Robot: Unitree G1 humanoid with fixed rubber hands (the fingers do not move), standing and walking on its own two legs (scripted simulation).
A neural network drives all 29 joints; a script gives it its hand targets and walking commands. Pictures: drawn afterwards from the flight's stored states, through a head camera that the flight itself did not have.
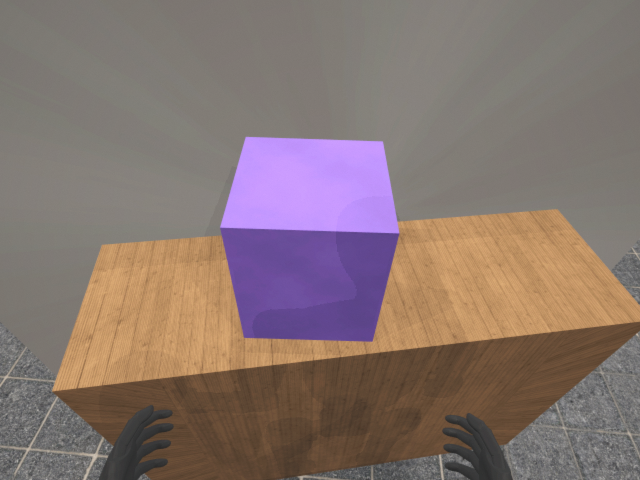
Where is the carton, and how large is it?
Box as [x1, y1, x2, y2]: [220, 137, 398, 341]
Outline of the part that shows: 246,137 220,226 244,337 372,341 398,236 398,228 382,141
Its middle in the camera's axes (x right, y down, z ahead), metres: -0.01 +0.00 +0.61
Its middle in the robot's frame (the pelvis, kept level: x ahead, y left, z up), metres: +0.47 +0.03 +0.03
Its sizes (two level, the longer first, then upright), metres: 0.210 0.200 0.250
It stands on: a pedestal, 0.69 m high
